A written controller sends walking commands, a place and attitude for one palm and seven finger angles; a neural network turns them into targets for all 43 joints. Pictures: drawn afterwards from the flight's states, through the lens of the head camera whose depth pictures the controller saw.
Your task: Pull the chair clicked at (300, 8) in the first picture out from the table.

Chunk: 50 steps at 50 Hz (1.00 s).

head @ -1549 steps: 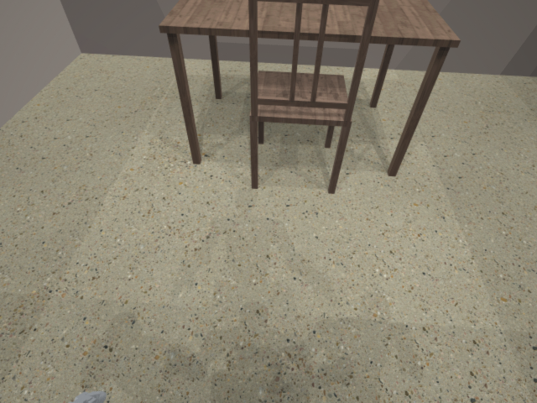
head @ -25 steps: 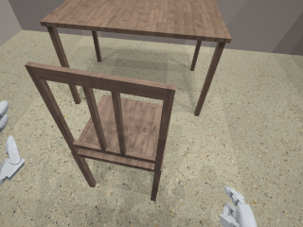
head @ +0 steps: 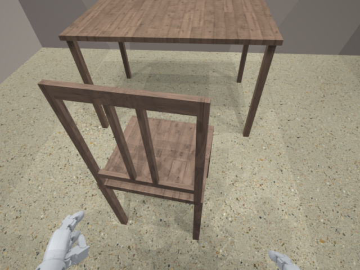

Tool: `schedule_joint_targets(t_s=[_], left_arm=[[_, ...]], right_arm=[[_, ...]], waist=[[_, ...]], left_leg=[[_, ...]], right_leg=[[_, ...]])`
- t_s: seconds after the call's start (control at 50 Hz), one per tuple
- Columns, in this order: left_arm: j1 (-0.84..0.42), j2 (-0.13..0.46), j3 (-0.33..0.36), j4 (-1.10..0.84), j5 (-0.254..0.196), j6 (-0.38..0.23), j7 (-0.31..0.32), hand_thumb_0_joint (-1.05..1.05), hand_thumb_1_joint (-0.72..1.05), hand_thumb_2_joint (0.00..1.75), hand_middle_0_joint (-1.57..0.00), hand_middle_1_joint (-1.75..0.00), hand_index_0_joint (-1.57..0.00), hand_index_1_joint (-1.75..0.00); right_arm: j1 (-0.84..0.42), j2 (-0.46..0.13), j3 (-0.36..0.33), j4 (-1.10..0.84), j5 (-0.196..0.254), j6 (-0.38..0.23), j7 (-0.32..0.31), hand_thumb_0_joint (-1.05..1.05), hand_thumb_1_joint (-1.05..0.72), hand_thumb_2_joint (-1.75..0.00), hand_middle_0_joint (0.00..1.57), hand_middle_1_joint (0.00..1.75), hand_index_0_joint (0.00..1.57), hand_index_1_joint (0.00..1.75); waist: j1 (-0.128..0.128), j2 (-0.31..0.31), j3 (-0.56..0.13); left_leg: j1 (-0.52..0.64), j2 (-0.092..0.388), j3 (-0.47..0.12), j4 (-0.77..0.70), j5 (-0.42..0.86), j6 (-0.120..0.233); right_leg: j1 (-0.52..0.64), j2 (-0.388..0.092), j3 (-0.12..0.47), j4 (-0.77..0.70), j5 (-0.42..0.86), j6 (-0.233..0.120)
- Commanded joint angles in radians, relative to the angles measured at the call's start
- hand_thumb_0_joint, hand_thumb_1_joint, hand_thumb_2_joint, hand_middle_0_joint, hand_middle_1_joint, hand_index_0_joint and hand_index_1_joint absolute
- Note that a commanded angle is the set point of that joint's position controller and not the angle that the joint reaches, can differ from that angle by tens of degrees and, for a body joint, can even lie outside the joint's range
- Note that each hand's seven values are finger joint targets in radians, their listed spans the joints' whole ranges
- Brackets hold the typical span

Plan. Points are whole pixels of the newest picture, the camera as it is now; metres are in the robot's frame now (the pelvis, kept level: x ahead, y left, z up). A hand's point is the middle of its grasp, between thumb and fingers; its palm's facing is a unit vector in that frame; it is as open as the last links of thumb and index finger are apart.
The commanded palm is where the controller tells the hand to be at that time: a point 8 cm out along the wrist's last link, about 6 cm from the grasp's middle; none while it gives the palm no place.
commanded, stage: let the arm hang, fingers relaxed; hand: left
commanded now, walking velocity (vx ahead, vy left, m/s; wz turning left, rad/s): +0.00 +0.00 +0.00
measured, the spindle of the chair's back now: (123, 147) +0.48 +0.21 -0.05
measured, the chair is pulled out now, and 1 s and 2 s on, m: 0.59 0.59 0.59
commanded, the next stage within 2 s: look to check the result in 0.94 s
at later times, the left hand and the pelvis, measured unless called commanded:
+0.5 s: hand out of the picture -0.05 +0.18 -0.16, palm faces +0.00 -0.97 -0.24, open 7.3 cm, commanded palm none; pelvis -0.01 -0.01 +0.01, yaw -1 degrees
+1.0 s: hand out of the picture -0.02 +0.14 -0.17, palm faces +0.02 -0.98 -0.18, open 7.3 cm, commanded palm none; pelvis -0.01 -0.02 +0.01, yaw -1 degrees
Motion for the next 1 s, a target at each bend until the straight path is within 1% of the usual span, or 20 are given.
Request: schedule_joint_targets(t_s=[0.0,0.02,0.06,0.1,0.14,0.18,0.2,0.22,0.3,0.38,0.4,0.46,0.6,0.68,0.72,0.78,0.8,0.88,0.9,0.98], left_arm=[[0.029,0.077,-0.062,0.162,-0.002,-0.014,-0.008,0.00,0.90,0.90,-0.20,-0.30,-0.20,-0.30],[0.032,0.080,-0.069,0.220,-0.006,-0.012,-0.006,0.00,0.90,0.90,-0.20,-0.30,-0.20,-0.30],[0.049,0.077,-0.081,0.323,-0.011,-0.013,-0.003,0.00,0.90,0.90,-0.20,-0.30,-0.20,-0.30],[0.070,0.052,-0.078,0.392,-0.008,-0.017,-0.002,0.00,0.90,0.90,-0.20,-0.30,-0.20,-0.30],[0.080,0.031,-0.075,0.436,-0.010,-0.015,0.001,0.00,0.90,0.90,-0.20,-0.30,-0.20,-0.30],[0.081,0.029,-0.083,0.475,-0.013,-0.016,-0.003,0.00,0.90,0.90,-0.20,-0.30,-0.20,-0.30],[0.078,0.026,-0.087,0.489,-0.013,-0.017,-0.003,0.00,0.90,0.90,-0.20,-0.30,-0.20,-0.30],[0.081,0.024,-0.090,0.505,-0.013,-0.017,-0.004,0.00,0.90,0.90,-0.20,-0.30,-0.20,-0.30],[0.098,0.019,-0.098,0.555,-0.015,-0.016,-0.005,0.00,0.90,0.90,-0.20,-0.30,-0.20,-0.30],[0.123,0.008,-0.102,0.589,-0.016,-0.017,-0.003,0.00,0.90,0.90,-0.20,-0.30,-0.20,-0.30],[0.122,0.005,-0.104,0.593,-0.016,-0.016,-0.002,0.00,0.90,0.90,-0.20,-0.30,-0.20,-0.30],[0.136,-0.004,-0.105,0.607,-0.017,-0.019,0.002,0.00,0.90,0.90,-0.20,-0.30,-0.20,-0.30],[0.136,-0.029,-0.104,0.617,-0.016,-0.019,0.007,0.00,0.90,0.90,-0.20,-0.30,-0.20,-0.30],[0.138,-0.042,-0.097,0.611,-0.015,-0.020,0.009,0.00,0.90,0.90,-0.20,-0.30,-0.20,-0.30],[0.135,-0.045,-0.098,0.615,-0.015,-0.020,0.010,0.00,0.90,0.90,-0.20,-0.30,-0.20,-0.30],[0.133,-0.050,-0.096,0.612,-0.016,-0.023,0.009,0.00,0.90,0.90,-0.20,-0.30,-0.20,-0.30],[0.131,-0.053,-0.097,0.613,-0.015,-0.023,0.009,0.00,0.90,0.90,-0.20,-0.30,-0.20,-0.30],[0.130,-0.052,-0.094,0.609,-0.016,-0.028,0.009,0.00,0.90,0.90,-0.20,-0.30,-0.20,-0.30],[0.125,-0.058,-0.096,0.611,-0.016,-0.027,0.008,0.00,0.90,0.90,-0.20,-0.30,-0.20,-0.30],[0.127,-0.053,-0.094,0.612,-0.017,-0.029,0.009,0.00,0.90,0.90,-0.20,-0.30,-0.20,-0.30]], right_arm=[[0.051,-0.113,-0.020,-0.026,-0.006,0.004,-0.013,0.00,-0.90,-0.90,0.20,0.30,0.20,0.30],[0.048,-0.112,-0.015,-0.003,-0.005,0.005,-0.015,0.00,-0.90,-0.90,0.20,0.30,0.20,0.30],[0.058,-0.100,-0.008,0.044,-0.001,0.007,-0.020,0.00,-0.90,-0.90,0.20,0.30,0.20,0.30],[0.085,-0.070,-0.009,0.083,0.000,0.011,-0.026,0.00,-0.90,-0.90,0.20,0.30,0.20,0.30],[0.124,-0.045,-0.015,0.108,-0.004,0.014,-0.030,0.00,-0.90,-0.90,0.20,0.30,0.20,0.30],[0.151,-0.041,-0.015,0.131,-0.002,0.016,-0.031,0.00,-0.90,-0.90,0.20,0.30,0.20,0.30],[0.162,-0.038,-0.017,0.139,0.001,0.021,-0.032,0.00,-0.90,-0.90,0.20,0.30,0.20,0.30],[0.177,-0.047,-0.018,0.146,0.000,0.021,-0.032,0.00,-0.90,-0.90,0.20,0.30,0.20,0.30],[0.223,-0.040,-0.018,0.182,0.001,0.023,-0.032,0.00,-0.90,-0.90,0.20,0.30,0.20,0.30],[0.258,-0.032,-0.011,0.210,0.001,0.016,-0.034,0.00,-0.90,-0.90,0.20,0.30,0.20,0.30],[0.258,-0.024,-0.012,0.215,0.002,0.019,-0.035,0.00,-0.90,-0.90,0.20,0.30,0.20,0.30],[0.275,-0.012,-0.007,0.232,0.003,0.012,-0.037,0.00,-0.90,-0.90,0.20,0.30,0.20,0.30],[0.272,0.023,-0.005,0.254,0.004,0.014,-0.040,0.00,-0.90,-0.90,0.20,0.30,0.20,0.30],[0.272,0.030,-0.008,0.253,0.002,0.010,-0.041,0.00,-0.90,-0.90,0.20,0.30,0.20,0.30],[0.267,0.034,-0.007,0.255,0.003,0.012,-0.042,0.00,-0.90,-0.90,0.20,0.30,0.20,0.30],[0.271,0.038,-0.007,0.253,0.003,0.009,-0.044,0.00,-0.90,-0.90,0.20,0.30,0.20,0.30],[0.265,0.047,-0.008,0.255,0.004,0.011,-0.044,0.00,-0.90,-0.90,0.20,0.30,0.20,0.30],[0.272,0.039,-0.008,0.253,0.003,0.007,-0.045,0.00,-0.90,-0.90,0.20,0.30,0.20,0.30],[0.268,0.044,-0.008,0.256,0.005,0.006,-0.047,0.00,-0.90,-0.90,0.20,0.30,0.20,0.30],[0.267,0.037,-0.006,0.259,0.005,0.004,-0.047,0.00,-0.90,-0.90,0.20,0.30,0.20,0.30]], waist=[[0.014,-0.148,-0.036],[0.017,-0.070,-0.022],[0.021,0.022,-0.001],[0.022,0.065,0.029],[0.017,0.134,0.013],[0.016,0.105,0.034],[0.016,0.034,0.072],[0.013,0.011,0.071],[0.012,-0.032,0.093],[0.012,-0.061,0.085],[0.013,-0.066,0.115],[0.013,-0.074,0.082],[0.017,-0.058,0.146],[0.016,-0.029,0.115],[0.017,-0.040,0.141],[0.014,-0.029,0.110],[0.017,-0.030,0.136],[0.014,-0.051,0.076],[0.014,-0.051,0.097],[0.012,-0.044,0.071]], left_leg=[[0.056,0.096,-0.112,-0.092,0.302,0.018],[0.054,0.101,-0.113,-0.109,0.295,0.017],[0.059,0.104,-0.105,-0.132,0.234,0.015],[0.052,0.102,-0.099,-0.142,0.168,0.016],[0.049,0.106,-0.106,-0.163,0.093,0.016],[0.027,0.109,-0.113,-0.180,0.022,0.016],[0.010,0.114,-0.116,-0.187,0.001,0.020],[0.012,0.113,-0.117,-0.187,-0.026,0.018],[0.007,0.112,-0.112,-0.196,-0.090,0.022],[0.012,0.111,-0.111,-0.189,-0.064,0.023],[0.002,0.110,-0.106,-0.191,-0.070,0.024],[0.022,0.110,-0.102,-0.180,-0.008,0.024],[0.005,0.105,-0.092,-0.185,-0.001,0.022],[0.012,0.107,-0.098,-0.190,-0.012,0.021],[-0.007,0.108,-0.098,-0.191,-0.012,0.022],[0.021,0.108,-0.093,-0.180,0.020,0.020],[0.008,0.108,-0.093,-0.185,0.008,0.022],[0.052,0.110,-0.086,-0.166,0.075,0.019],[0.048,0.113,-0.087,-0.172,0.093,0.022],[0.071,0.114,-0.083,-0.163,0.120,0.018]], right_leg=[[0.067,-0.055,0.068,-0.074,0.238,-0.081],[0.070,-0.049,0.070,-0.077,0.204,-0.074],[0.067,-0.041,0.073,-0.102,0.146,-0.068],[0.064,-0.035,0.069,-0.137,0.134,-0.075],[0.073,-0.030,0.061,-0.145,0.105,-0.080],[0.069,-0.029,0.061,-0.157,0.074,-0.082],[0.056,-0.026,0.058,-0.173,0.062,-0.083],[0.045,-0.032,0.067,-0.177,0.038,-0.085],[0.007,-0.030,0.072,-0.195,-0.033,-0.088],[-0.002,-0.036,0.080,-0.185,-0.030,-0.088],[-0.016,-0.032,0.079,-0.193,-0.042,-0.090],[0.001,-0.037,0.083,-0.175,0.008,-0.089],[-0.030,-0.033,0.077,-0.179,0.006,-0.092],[-0.018,-0.031,0.079,-0.166,0.018,-0.089],[-0.018,-0.031,0.079,-0.171,0.021,-0.090],[-0.011,-0.033,0.081,-0.167,0.046,-0.091],[-0.019,-0.030,0.077,-0.176,0.041,-0.092],[0.004,-0.035,0.078,-0.162,0.091,-0.091],[-0.001,-0.031,0.074,-0.165,0.108,-0.092],[0.013,-0.038,0.077,-0.162,0.122,-0.091]])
